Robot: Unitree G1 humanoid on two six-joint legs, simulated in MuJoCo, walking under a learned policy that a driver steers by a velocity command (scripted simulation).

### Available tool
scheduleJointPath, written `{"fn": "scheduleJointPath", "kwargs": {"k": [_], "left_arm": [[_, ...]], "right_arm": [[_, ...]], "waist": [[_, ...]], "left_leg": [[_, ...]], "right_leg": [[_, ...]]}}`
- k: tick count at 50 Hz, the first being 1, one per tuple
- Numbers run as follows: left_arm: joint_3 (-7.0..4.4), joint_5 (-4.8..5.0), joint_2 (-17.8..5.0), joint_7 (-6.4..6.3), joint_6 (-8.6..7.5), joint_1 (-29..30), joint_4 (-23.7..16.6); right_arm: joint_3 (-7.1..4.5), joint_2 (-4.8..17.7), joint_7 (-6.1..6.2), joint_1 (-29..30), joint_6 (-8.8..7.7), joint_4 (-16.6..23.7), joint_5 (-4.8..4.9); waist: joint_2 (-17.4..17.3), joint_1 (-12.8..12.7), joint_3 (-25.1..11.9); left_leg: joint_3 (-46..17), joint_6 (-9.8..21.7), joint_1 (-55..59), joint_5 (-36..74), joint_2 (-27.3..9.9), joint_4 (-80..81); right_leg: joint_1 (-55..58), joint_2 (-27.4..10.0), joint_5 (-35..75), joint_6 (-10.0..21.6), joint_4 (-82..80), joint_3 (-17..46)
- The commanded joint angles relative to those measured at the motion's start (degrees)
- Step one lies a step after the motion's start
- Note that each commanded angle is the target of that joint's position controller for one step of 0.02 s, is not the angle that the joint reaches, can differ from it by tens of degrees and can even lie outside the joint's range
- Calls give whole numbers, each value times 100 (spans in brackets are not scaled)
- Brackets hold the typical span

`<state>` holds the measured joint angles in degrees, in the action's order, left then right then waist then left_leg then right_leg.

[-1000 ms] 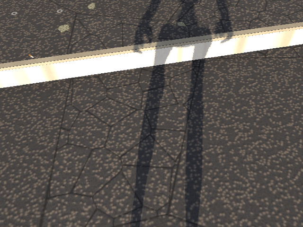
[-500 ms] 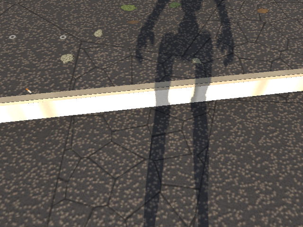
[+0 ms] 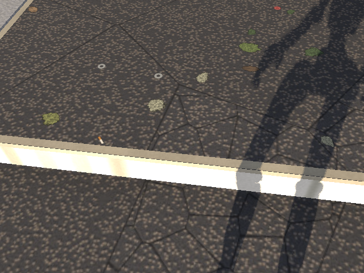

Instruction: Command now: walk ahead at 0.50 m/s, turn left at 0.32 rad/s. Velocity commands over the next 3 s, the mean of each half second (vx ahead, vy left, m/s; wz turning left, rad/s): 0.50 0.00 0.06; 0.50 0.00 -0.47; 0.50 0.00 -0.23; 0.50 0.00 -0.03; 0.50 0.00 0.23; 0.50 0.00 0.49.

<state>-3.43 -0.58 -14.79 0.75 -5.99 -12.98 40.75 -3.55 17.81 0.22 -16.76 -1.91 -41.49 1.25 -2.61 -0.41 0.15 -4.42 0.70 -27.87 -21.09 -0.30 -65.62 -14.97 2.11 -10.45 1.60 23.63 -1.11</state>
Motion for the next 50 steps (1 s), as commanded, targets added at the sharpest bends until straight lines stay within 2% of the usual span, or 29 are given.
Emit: {"fn": "scheduleJointPath", "kwargs": {"k": [1,4,7,11,13,14,15,16,17,18,19,20,21,23,25,28,32,36,39,41,42,43,44,45,46,47,48,49,50], "left_arm": [[-160,56,-662,22,-87,-164,-99],[-227,102,-932,7,-72,-186,47],[-248,164,-1091,-7,-5,-372,197],[-270,236,-1242,-6,95,-774,456],[-275,251,-1300,-32,168,-780,539],[-264,261,-1311,-52,199,-707,553],[-209,230,-1187,-70,205,-767,570],[-55,85,-867,-76,177,-746,408],[138,97,-259,-57,81,-1337,292],[-4,230,-874,-34,7,-1023,396],[-72,343,-1064,-11,-26,-606,253],[-60,300,-999,-31,-11,-411,244],[-81,211,-959,-44,34,-334,247],[-80,221,-775,-52,198,-548,345],[-56,220,-595,-70,301,-497,333],[-67,180,-542,-68,320,-137,214],[-7,157,-417,62,266,595,-3],[42,169,-366,210,263,1268,-360],[-12,155,-500,276,275,1297,-558],[-167,162,-783,269,301,588,-468],[-334,176,-1058,220,295,-279,-256],[-522,171,-1558,103,353,-1087,-85],[-581,185,-2101,77,328,-876,-163],[-440,153,-1582,84,273,-1064,-295],[-362,133,-1311,84,206,-811,-282],[-315,158,-1161,69,188,-441,-324],[-259,150,-977,51,203,-88,-425],[-217,69,-892,21,208,97,-530],[-227,60,-915,0,201,176,-570]], "right_arm": [[-45,184,-46,133,-74,492,-23],[60,52,-101,608,-128,616,-98],[114,28,-173,1182,-210,714,-65],[74,197,-234,1713,-249,921,-11],[23,316,-254,1592,-265,928,-24],[-53,435,-238,1170,-265,809,-55],[-191,683,-195,423,-249,574,-87],[-327,1126,-114,-600,-226,423,-163],[-385,1517,-109,-806,-192,374,-190],[-267,1008,-114,-834,-210,378,-140],[-193,823,-115,-533,-242,364,-120],[-139,663,-130,-170,-268,368,-129],[-101,499,-154,134,-293,364,-155],[-80,336,-172,405,-390,303,-192],[-115,382,-152,460,-480,186,-192],[-162,483,-75,385,-504,6,-239],[-183,622,12,272,-466,-149,-207],[-246,803,44,-129,-324,-397,-114],[-299,986,103,-12,-190,-400,-74],[-336,1112,172,78,-83,-356,-54],[-310,1066,208,145,-41,-321,-36],[-205,827,225,-19,-92,-211,-160],[64,-17,96,-577,-294,73,-311],[-7,510,-10,61,-517,72,-96],[-68,718,-61,636,-623,268,103],[-32,618,-31,684,-664,249,31],[-65,649,15,712,-641,207,-118],[-97,676,24,611,-574,213,-183],[-104,629,24,533,-506,229,-223]], "waist": [[853,5,49],[698,-61,64],[677,-266,129],[758,-370,220],[808,-182,150],[770,106,-80],[648,445,-557],[14,850,-1362],[-1447,538,-1984],[-803,782,-1772],[-592,708,-1023],[-303,515,-670],[-286,338,-378],[-378,57,-240],[-243,-33,-65],[-69,9,93],[-1,265,295],[84,506,501],[-92,313,320],[-294,-131,-215],[-189,-602,-663],[479,-869,-1199],[1882,-120,-1658],[1044,-640,-2128],[738,-657,-1278],[298,-364,-823],[198,-157,-500],[317,46,-431],[359,146,-396]], "left_leg": [[-144,-68,-1070,265,-436,510],[60,-101,-969,1040,-551,1581],[297,-83,-533,1867,-424,2617],[368,72,-349,1817,-283,3259],[462,238,48,1557,-174,3541],[598,357,739,1604,-31,3777],[630,515,1882,1640,44,3821],[-558,890,3593,1831,-1041,3680],[-3125,1690,5008,630,-2305,4355],[-3397,1596,4741,-36,-2231,4682],[-2530,1383,4128,219,-2064,4778],[-1887,1242,3445,714,-1809,4917],[-1440,1183,2876,1120,-1626,5117],[-833,1122,2199,1586,-1459,5506],[-352,1145,1972,2064,-1463,5748],[265,1081,2092,2531,-1409,5871],[1021,875,2190,2620,-1250,5979],[1259,807,2988,2881,-1505,5750],[1462,655,3424,4838,-1614,5012],[1595,517,3469,6574,-1549,3749],[1720,344,3024,6388,-1338,2562],[1710,89,1579,4348,-1076,856],[1077,-274,-1105,-1181,187,-1023],[-93,-165,-1716,-1300,124,-1484],[-96,-31,-2066,-629,-152,-1213],[-70,5,-1774,-132,-408,-676],[-25,-68,-1403,54,-533,-242],[-68,-124,-990,185,-619,-75],[-17,-211,-778,266,-592,57]], "right_leg": [[778,-1537,795,1091,-1321,1513],[718,-1510,1229,1134,-1481,1054],[651,-1356,1274,971,-1484,627],[1138,-1620,1316,823,-1293,660],[1355,-1707,1839,695,-979,628],[1321,-1571,2619,572,-458,429],[1025,-1307,3076,421,485,177],[-151,-984,1690,185,2248,-41],[-2208,-55,-2037,-107,4123,42],[-2793,-266,-2282,-69,4821,784],[-3095,-498,-1765,-7,4877,755],[-2889,-734,-1272,-22,4643,639],[-2694,-874,-941,-66,4384,615],[-2132,-1007,-555,-131,4211,679],[-2198,-1005,-249,-215,4058,741],[-2537,-950,539,-291,3433,845],[-2281,-833,1556,-235,2086,416],[-2524,-762,1284,-26,1376,132],[-2184,-472,468,247,1220,-231],[-1198,-29,-62,526,1192,-546],[42,201,304,746,726,-527],[1833,-495,676,1063,646,663],[3708,-1890,30,2189,221,3855],[3897,-2095,-489,2233,-465,4625],[3266,-1885,-144,1935,-603,3714],[2373,-1645,308,1719,-647,3068],[1616,-1464,961,1602,-752,2622],[1104,-1345,1499,1574,-866,2369],[780,-1260,1929,1591,-950,2215]]}}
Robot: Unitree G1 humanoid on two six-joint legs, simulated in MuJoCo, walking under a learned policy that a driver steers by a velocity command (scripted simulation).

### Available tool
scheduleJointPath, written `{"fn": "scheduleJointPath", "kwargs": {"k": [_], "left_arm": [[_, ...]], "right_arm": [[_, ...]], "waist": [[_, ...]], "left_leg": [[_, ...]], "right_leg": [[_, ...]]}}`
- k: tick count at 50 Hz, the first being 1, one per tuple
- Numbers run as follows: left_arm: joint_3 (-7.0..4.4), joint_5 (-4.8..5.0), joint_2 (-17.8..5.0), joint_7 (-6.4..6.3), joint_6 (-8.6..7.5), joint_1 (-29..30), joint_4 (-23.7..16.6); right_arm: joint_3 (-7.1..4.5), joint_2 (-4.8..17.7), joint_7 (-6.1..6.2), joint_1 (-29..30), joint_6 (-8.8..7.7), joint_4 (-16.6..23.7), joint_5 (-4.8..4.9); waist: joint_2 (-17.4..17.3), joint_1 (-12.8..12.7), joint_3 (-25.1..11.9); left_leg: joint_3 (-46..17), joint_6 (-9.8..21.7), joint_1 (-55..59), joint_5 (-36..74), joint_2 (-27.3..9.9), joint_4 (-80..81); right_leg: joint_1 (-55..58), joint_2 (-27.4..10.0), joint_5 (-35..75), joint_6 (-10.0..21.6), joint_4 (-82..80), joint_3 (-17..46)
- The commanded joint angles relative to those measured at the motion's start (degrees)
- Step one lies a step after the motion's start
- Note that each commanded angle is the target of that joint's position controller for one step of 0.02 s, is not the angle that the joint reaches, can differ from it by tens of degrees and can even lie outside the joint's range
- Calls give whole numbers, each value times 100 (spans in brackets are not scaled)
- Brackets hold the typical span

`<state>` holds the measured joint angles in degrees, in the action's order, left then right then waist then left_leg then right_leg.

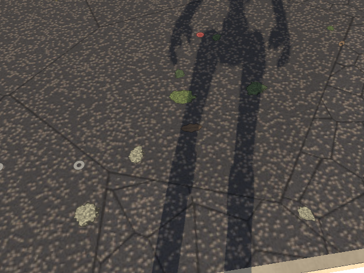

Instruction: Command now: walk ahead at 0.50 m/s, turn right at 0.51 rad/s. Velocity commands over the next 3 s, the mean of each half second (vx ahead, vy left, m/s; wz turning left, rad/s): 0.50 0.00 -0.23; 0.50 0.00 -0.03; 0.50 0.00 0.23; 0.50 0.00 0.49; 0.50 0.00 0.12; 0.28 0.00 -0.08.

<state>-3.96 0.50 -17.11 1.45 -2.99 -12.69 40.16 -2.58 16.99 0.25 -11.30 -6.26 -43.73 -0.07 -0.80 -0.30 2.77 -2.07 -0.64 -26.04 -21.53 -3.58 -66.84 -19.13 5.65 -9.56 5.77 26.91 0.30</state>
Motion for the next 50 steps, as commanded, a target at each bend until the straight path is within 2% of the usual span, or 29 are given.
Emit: {"fn": "scheduleJointPath", "kwargs": {"k": [1,4,5,6,10,13,15,16,17,18,19,20,21,22,23,24,25,26,27,28,29,30,31,32,34,36,39,45,50], "left_arm": [[-171,-42,-701,-97,-112,179,-501],[-166,-19,-768,-202,-95,28,-388],[-132,-30,-665,-220,-35,-125,-313],[-85,-53,-559,-234,-1,-365,-237],[-15,-18,-542,-290,146,-1637,219],[59,-40,-375,-408,243,-2766,740],[125,-9,-245,-470,205,-3050,1093],[192,16,-120,-499,187,-2763,1127],[236,191,-165,-530,228,-2102,1038],[240,147,-172,-557,287,-1607,948],[167,99,-431,-522,258,-1222,794],[58,146,-779,-447,144,-918,707],[-55,199,-1200,-384,80,-868,775],[-168,177,-1593,-345,88,-919,891],[-222,200,-1634,-316,89,-927,1049],[-177,107,-1133,-371,58,-990,1048],[110,-141,248,-206,-70,-2073,933],[70,-97,273,83,-285,-2822,1265],[56,117,230,171,-254,-1978,950],[157,78,308,125,-167,-1127,592],[218,3,362,62,-36,-657,372],[215,41,227,40,85,-597,238],[244,66,220,27,145,-613,162],[292,74,322,-7,128,-560,79],[408,61,502,-37,45,-486,-38],[414,-9,272,-80,70,-94,-185],[288,-63,2,-60,-18,455,-223],[234,113,231,38,-89,1641,-341],[220,109,313,210,-211,2359,-537]], "right_arm": [[-175,596,15,-132,-11,428,-113],[-55,275,10,39,91,465,-144],[10,107,-1,46,145,412,-111],[-9,191,-22,27,205,386,-71],[-16,156,-59,832,202,723,84],[300,-485,-77,1658,100,1282,221],[570,-863,-133,2119,18,1737,238],[703,-961,-194,2362,-28,2041,213],[846,-1025,-274,2416,-61,2403,149],[880,-940,-301,2407,-90,2598,51],[878,-906,-338,1928,-77,2603,-172],[658,-670,-267,1316,-108,2375,-162],[391,-208,-146,350,-97,2115,-111],[88,408,-15,-673,-14,1854,14],[-94,798,92,-1303,109,1667,101],[-203,1234,64,-1886,207,1216,-37],[-103,1606,-15,-1795,219,821,-255],[10,949,-36,-1842,228,976,-295],[-7,646,-127,-1239,168,895,-84],[54,210,-209,-658,109,713,120],[136,-166,-241,-492,80,396,-6],[199,-447,-261,-304,35,202,-165],[233,-609,-278,-307,1,2,-195],[231,-650,-270,-506,-30,-233,-142],[207,-578,-304,-801,-19,-564,-54],[126,-277,-222,-745,10,-533,-15],[110,14,-68,-993,-72,-609,3],[56,208,99,-1864,43,-783,-18],[20,250,89,-2132,199,-924,7]], "waist": [[184,212,-666],[403,150,-651],[619,73,-761],[740,-42,-809],[569,-537,-174],[827,-881,226],[602,-806,548],[480,-615,742],[363,-192,830],[338,-14,683],[0,292,-159],[599,578,-750],[1032,1046,-1599],[1423,1584,-2065],[1560,1960,-2125],[462,1811,-2038],[-3515,547,-2388],[-2528,506,-3087],[-1303,356,-2113],[-385,160,-865],[-81,10,-463],[-51,-243,-262],[-272,-298,-171],[-258,-315,-102],[-215,-416,-81],[-62,-364,-61],[-304,-115,-358],[-286,537,-69],[-308,732,316]], "left_leg": [[-143,-180,-848,404,-255,350],[157,-414,-620,1138,-112,1105],[267,-464,-638,1222,-79,967],[226,-457,-1047,1089,-138,474],[224,-419,-4448,-269,-179,-2462],[65,-326,-7439,-2006,-139,-5581],[-141,-137,-8638,-2599,-194,-6449],[-39,-78,-8459,-2591,-262,-6004],[222,-34,-7378,-2062,-472,-4407],[569,-87,-5847,-1310,-511,-3231],[907,85,-2190,862,-409,-1972],[1120,151,119,1568,-92,-1619],[1087,210,1326,1450,270,-1473],[940,287,1843,704,552,-515],[669,302,2094,531,624,697],[-805,551,2610,815,212,1513],[-3703,1102,2774,2760,-1079,3323],[-5281,1448,2977,2404,-1717,4498],[-5333,1530,2094,190,-1750,5026],[-4495,1303,1010,-1169,-1436,4875],[-3756,1207,-6,-1645,-1321,4778],[-2757,1030,-640,-1630,-1025,4588],[-2345,1043,-719,-1299,-975,4661],[-1981,1050,-534,-779,-890,4835],[-1119,923,-142,153,-670,4916],[-371,946,66,741,-394,5290],[-147,936,1031,2076,-463,5767],[-258,773,2753,2461,-806,6052],[-155,845,3621,3383,-956,5811]], "right_leg": [[966,-1562,2349,1195,-1297,1777],[574,-1267,2958,1023,-1309,1036],[762,-1242,2813,952,-1257,968],[1131,-1420,2461,964,-1256,1255],[3281,-2094,1546,1240,-1038,2338],[4677,-2567,1784,1156,-520,2631],[4678,-2709,1670,789,-398,2497],[3931,-2551,1406,518,-632,2166],[2447,-2149,855,216,-1126,1662],[1006,-1805,735,173,-1704,1368],[-1030,-1686,1028,409,-2912,1028],[-1503,-1569,2853,474,-2985,788],[-618,-1505,5720,330,-2234,494],[560,-1486,7346,113,-1040,456],[1262,-1496,8083,-155,259,656],[850,-1267,5155,-294,2233,1203],[-203,419,-1267,-410,4768,1440],[-794,593,-1477,-388,6401,2526],[-1517,393,-1204,-421,6933,1563],[-1981,-168,-962,-262,6799,812],[-1861,-431,-647,-81,7226,704],[-1649,-697,-358,93,7185,722],[-1837,-726,-321,234,7479,737],[-2145,-729,-181,343,7504,833],[-2754,-639,239,419,6961,984],[-2777,-670,444,92,5328,693],[-2776,-900,1316,-246,4007,169],[-3099,-1000,1731,-445,1693,-59],[-3013,-830,1219,-370,532,-288]]}}
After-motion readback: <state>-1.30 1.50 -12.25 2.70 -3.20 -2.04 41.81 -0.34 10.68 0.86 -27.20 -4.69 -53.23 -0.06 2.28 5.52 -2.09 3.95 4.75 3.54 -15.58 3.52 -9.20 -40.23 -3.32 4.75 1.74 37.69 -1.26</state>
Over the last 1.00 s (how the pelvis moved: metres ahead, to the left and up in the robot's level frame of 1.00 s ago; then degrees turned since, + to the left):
0.52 -0.01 0.00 -17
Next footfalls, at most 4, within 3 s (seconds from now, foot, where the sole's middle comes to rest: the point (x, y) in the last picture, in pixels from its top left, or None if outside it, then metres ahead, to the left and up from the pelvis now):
0.48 left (139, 240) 0.51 0.19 -0.63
1.14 right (201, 155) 0.85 -0.03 -0.63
1.66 left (141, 99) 1.15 0.23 -0.63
2.16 right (170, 52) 1.47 0.11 -0.63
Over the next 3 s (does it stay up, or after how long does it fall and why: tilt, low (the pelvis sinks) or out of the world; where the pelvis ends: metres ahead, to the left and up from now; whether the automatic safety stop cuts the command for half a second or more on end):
stays up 1.61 0.32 0.14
